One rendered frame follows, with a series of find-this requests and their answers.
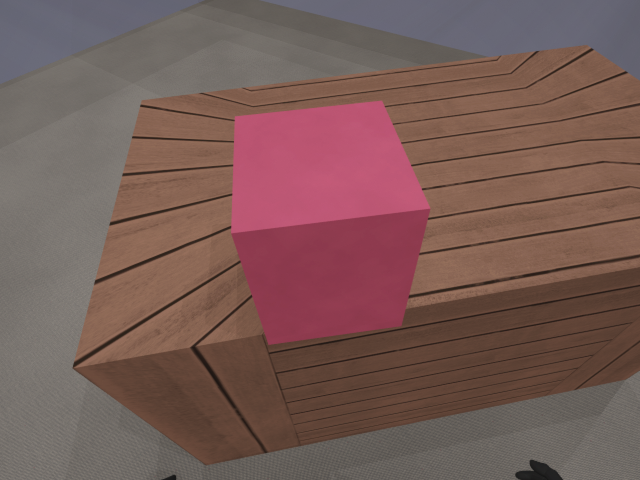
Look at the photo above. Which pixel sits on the carton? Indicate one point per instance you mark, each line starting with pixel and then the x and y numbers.
pixel 328 219

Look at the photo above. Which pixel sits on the pedestal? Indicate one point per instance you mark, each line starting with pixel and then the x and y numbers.
pixel 527 282

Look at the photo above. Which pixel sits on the right robot hand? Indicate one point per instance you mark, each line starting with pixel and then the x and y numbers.
pixel 541 472

